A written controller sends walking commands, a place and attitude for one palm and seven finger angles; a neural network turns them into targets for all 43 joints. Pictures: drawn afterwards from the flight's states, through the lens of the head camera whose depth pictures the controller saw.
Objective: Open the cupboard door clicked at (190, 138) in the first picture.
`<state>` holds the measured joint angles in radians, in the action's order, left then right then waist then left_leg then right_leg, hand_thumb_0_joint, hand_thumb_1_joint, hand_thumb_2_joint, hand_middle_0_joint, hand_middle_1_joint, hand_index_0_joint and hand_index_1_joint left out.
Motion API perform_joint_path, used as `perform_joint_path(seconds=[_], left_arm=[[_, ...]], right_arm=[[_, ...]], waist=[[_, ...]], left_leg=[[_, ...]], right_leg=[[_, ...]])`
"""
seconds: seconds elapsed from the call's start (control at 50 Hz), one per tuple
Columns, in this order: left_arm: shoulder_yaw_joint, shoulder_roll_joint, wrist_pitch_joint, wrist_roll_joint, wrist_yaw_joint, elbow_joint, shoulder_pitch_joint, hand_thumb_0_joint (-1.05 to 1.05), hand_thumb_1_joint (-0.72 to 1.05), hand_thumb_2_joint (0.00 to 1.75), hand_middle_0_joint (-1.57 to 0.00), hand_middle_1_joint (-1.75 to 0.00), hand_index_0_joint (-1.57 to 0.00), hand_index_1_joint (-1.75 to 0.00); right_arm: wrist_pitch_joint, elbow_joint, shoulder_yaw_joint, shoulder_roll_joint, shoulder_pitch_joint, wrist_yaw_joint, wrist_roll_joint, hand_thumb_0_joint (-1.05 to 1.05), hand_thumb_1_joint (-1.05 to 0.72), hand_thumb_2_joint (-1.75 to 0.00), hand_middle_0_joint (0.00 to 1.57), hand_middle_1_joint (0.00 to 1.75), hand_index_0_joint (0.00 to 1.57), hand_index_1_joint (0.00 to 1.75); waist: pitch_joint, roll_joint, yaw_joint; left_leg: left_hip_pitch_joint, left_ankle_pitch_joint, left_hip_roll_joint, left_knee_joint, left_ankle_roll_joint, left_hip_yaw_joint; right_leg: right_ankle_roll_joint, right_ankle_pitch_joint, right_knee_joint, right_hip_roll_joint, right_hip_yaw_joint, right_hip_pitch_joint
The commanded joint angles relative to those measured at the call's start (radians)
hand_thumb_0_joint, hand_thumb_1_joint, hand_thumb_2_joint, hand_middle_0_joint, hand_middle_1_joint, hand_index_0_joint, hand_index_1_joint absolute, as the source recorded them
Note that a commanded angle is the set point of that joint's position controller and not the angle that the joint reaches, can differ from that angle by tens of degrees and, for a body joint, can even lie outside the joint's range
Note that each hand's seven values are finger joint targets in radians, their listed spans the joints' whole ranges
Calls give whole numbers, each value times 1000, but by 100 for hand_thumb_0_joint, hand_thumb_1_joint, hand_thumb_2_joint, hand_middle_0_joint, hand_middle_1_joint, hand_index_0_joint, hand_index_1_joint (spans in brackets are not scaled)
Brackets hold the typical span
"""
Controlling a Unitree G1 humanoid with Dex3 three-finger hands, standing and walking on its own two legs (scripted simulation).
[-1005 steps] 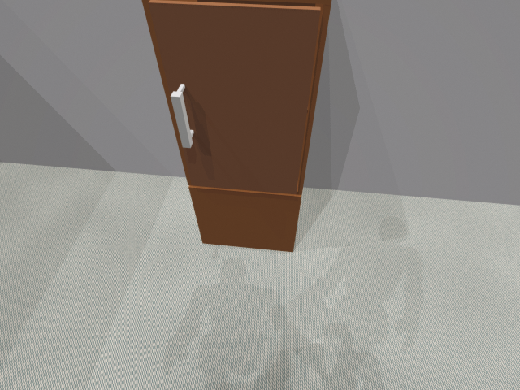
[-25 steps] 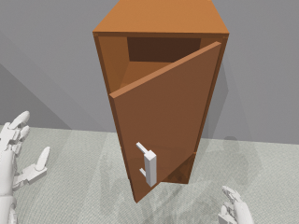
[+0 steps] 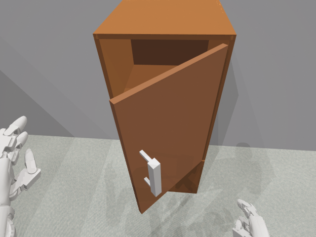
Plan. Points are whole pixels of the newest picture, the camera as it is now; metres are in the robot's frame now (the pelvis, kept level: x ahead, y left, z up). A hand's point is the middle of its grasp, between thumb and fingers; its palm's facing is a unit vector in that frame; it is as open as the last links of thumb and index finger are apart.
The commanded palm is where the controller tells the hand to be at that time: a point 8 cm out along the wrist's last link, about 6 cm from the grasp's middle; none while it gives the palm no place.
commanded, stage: step back with the hand held close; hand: left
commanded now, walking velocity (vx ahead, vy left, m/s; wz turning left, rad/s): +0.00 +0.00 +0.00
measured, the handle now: (150, 173) +0.30 +0.07 -0.03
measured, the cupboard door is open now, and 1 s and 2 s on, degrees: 47 47 47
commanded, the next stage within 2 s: stop stepping back and stand still in 1.26 s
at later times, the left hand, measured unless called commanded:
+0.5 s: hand (21, 186) +0.15 +0.27 +0.16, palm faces +0.35 -0.79 -0.51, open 7.4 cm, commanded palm +0.09 +0.31 +0.17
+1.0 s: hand out of the picture +0.08 +0.30 +0.15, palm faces +0.46 -0.77 -0.44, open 7.4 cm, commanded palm +0.01 +0.34 +0.17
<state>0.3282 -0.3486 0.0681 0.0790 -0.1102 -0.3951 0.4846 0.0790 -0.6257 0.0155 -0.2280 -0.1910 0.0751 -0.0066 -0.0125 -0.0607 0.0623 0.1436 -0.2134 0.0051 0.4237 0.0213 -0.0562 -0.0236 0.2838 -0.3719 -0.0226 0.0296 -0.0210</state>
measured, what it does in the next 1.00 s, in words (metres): shifts its weight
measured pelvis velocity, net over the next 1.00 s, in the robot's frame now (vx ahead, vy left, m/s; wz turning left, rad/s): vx -0.12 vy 0.03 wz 0.04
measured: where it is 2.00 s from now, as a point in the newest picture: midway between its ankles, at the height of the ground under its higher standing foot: outside the picture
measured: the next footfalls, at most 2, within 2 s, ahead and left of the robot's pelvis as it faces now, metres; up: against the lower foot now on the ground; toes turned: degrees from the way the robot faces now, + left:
right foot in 1.38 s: -0.31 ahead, -0.09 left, +0.00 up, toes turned -4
left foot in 1.74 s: -0.04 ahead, +0.11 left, +0.00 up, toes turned -5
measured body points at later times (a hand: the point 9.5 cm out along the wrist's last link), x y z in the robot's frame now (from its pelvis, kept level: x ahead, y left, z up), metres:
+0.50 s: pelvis -0.05 +0.02 +0.00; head -0.04 +0.01 +0.45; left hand +0.13 +0.31 +0.18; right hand +0.12 -0.23 -0.08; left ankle +0.01 +0.10 -0.74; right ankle -0.05 -0.10 -0.74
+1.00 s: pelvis -0.12 +0.03 -0.02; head -0.10 +0.05 +0.43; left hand +0.04 +0.34 +0.18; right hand +0.07 -0.20 -0.10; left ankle -0.02 +0.11 -0.74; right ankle -0.05 -0.10 -0.74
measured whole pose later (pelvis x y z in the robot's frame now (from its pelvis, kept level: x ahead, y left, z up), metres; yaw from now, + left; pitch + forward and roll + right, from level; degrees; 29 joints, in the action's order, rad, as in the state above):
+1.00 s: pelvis -0.12 +0.03 -0.02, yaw +2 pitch -1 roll -3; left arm 0.40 -0.40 0.21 0.03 -0.17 -0.55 0.54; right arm 0.06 -0.61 -0.02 -0.22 -0.18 0.07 0.00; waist -0.05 -0.01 0.01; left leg 0.45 -0.26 -0.02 0.64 0.02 -0.01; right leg 0.01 0.20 -0.55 -0.04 -0.01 -0.34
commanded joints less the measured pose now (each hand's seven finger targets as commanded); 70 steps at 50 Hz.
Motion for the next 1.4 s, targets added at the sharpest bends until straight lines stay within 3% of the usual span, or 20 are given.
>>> perform_joint_path(seconds=[0.0, 0.02, 0.06, 0.1, 0.28, 0.56, 0.76, 0.8, 0.86, 0.92, 0.96, 1.0, 1.02, 1.04, 1.1, 1.18, 1.28, 1.3, 1.34, 1.38], left_arm=[[122, -209, 78, -4, -22, -267, -179, 0, 90, 90, -20, -30, -20, -30], [256, -337, 113, -11, -29, -278, -227, 0, 90, 90, -20, -30, -20, -30], [162, -217, 109, -19, -12, -170, -70, 0, 90, 90, -20, -30, -20, -30], [147, -201, 113, -21, -10, -184, -35, 0, 90, 90, -20, -30, -20, -30], [211, -270, 119, -16, -34, -268, 40, 0, 90, 90, -20, -30, -20, -30], [212, -250, 172, -38, -61, -297, 53, 0, 90, 90, -20, -30, -20, -30], [253, -245, 199, -58, -61, -349, 63, 0, 90, 90, -20, -30, -20, -30], [245, -240, 198, -52, -60, -349, 58, 0, 90, 90, -20, -30, -20, -30], [205, -236, 198, -45, -71, -332, 15, 0, 90, 90, -20, -30, -20, -30], [191, -252, 189, -48, -87, -325, -32, 0, 90, 90, -20, -30, -20, -30], [209, -277, 191, -46, -84, -354, -50, 0, 90, 90, -20, -30, -20, -30], [265, -296, 211, -56, -80, -383, -10, 0, 90, 90, -20, -30, -20, -30], [275, -289, 220, -62, -71, -411, -19, 0, 90, 90, -20, -30, -20, -30], [301, -297, 218, -59, -69, -396, -11, 0, 90, 90, -20, -30, -20, -30], [249, -247, 210, -34, -71, -396, 43, 0, 90, 90, -20, -30, -20, -30], [178, -215, 187, -19, -71, -411, 28, 0, 90, 90, -20, -30, -20, -30], [219, -279, 202, 6, -56, -393, 28, 0, 90, 90, -20, -30, -20, -30], [220, -285, 214, 13, -47, -405, 8, 0, 90, 90, -20, -30, -20, -30], [273, -358, 237, 16, -55, -413, -28, 0, 90, 90, -20, -30, -20, -30], [271, -366, 240, 1, -59, -436, -57, 0, 90, 90, -20, -30, -20, -30]], right_arm=[[61, 165, -35, -110, 154, 7, 0, 0, -90, -90, 20, 30, 20, 30], [39, 191, -33, -124, 138, 12, -4, 0, -90, -90, 20, 30, 20, 30], [6, 179, -39, -116, 138, 14, 3, 0, -90, -90, 20, 30, 20, 30], [-13, 191, -43, -120, 132, 15, 2, 0, -90, -90, 20, 30, 20, 30], [-58, 235, -61, -122, 136, 24, -7, 0, -90, -90, 20, 30, 20, 30], [-10, 242, -68, -139, 103, 22, -3, 0, -90, -90, 20, 30, 20, 30], [44, 230, -77, -137, 89, 15, 7, 0, -90, -90, 20, 30, 20, 30], [48, 222, -78, -128, 78, 12, 6, 0, -90, -90, 20, 30, 20, 30], [41, 176, -81, -115, 48, 3, 9, 0, -90, -90, 20, 30, 20, 30], [24, 153, -79, -98, 48, 2, 7, 0, -90, -90, 20, 30, 20, 30], [21, 164, -71, -112, 77, 11, 6, 0, -90, -90, 20, 30, 20, 30], [35, 187, -71, -131, 116, 22, 9, 0, -90, -90, 20, 30, 20, 30], [51, 194, -80, -134, 121, 18, 19, 0, -90, -90, 20, 30, 20, 30], [62, 188, -90, -125, 103, 12, 28, 0, -90, -90, 20, 30, 20, 30], [82, 161, -89, -101, 116, -16, 27, 0, -90, -90, 20, 30, 20, 30], [88, 125, -72, -98, 104, -23, 27, 0, -90, -90, 20, 30, 20, 30], [66, 96, -69, -89, 54, -25, 45, 0, -90, -90, 20, 30, 20, 30], [55, 101, -66, -83, 60, -27, 41, 0, -90, -90, 20, 30, 20, 30], [37, 103, -53, -80, 87, -20, 32, 0, -90, -90, 20, 30, 20, 30], [63, 106, -43, -80, 94, -8, 32, 0, -90, -90, 20, 30, 20, 30]], waist=[[80, -9, 1], [1, 43, -38], [34, 70, -46], [76, 19, -47], [161, 26, -45], [48, -25, -62], [99, -88, -52], [81, -12, -59], [79, 154, -78], [91, 211, -93], [40, 81, -85], [94, -216, -57], [134, -282, -56], [129, -236, -61], [159, -48, -44], [179, -202, -56], [266, -191, -56], [264, -138, -55], [211, 71, -65], [245, 99, -68]], left_leg=[[-130, 188, 13, -37, 12, 39], [-78, 152, 33, 3, 30, 61], [-79, 178, 33, 29, 29, 58], [-80, 256, 42, 22, 25, 56], [-39, 331, 72, 8, 19, 63], [272, -260, 110, -110, 37, 159], [479, -443, 151, -168, 66, 219], [440, -393, 106, -76, 46, 175], [145, -178, 5, 256, -15, 81], [65, -109, -16, 327, -24, 69], [113, -85, 24, 88, -3, 126], [378, -294, 236, -232, 71, 368], [526, -550, 332, -376, 122, 490], [557, -565, 366, -402, 147, 521], [275, -249, 281, -246, 121, 343], [145, -252, 218, -330, 42, 247], [-45, 49, 182, -258, -72, 159], [-99, 141, 156, -165, -85, 107], [-155, 78, 92, 155, -60, 64], [-142, 25, 19, 250, -59, 20]], right_leg=[[12, -251, 82, 26, -22, -121], [25, -300, 126, 69, -87, -222], [32, -363, 112, 91, -86, -218], [34, -399, 76, 91, -65, -192], [36, -385, 5, 74, -56, -169], [26, 44, -16, 33, -87, -176], [20, 0, -194, -24, -84, -14], [-1, 50, -115, 14, -148, -104], [-77, 116, 101, 183, -322, -457], [-86, -52, 88, 233, -267, -505], [-23, -37, 1, 126, -176, -468], [42, 30, -329, -47, -42, -176], [45, 118, -586, -106, -50, -36], [41, 158, -773, -113, -79, -67], [26, 206, -737, -67, -75, -285], [10, 270, -519, -83, 15, -255], [-37, 185, 16, -60, 32, -151], [-48, 114, 117, -20, -10, -178], [-91, -69, 204, 200, -195, -413], [-87, -164, 117, 233, -110, -412]])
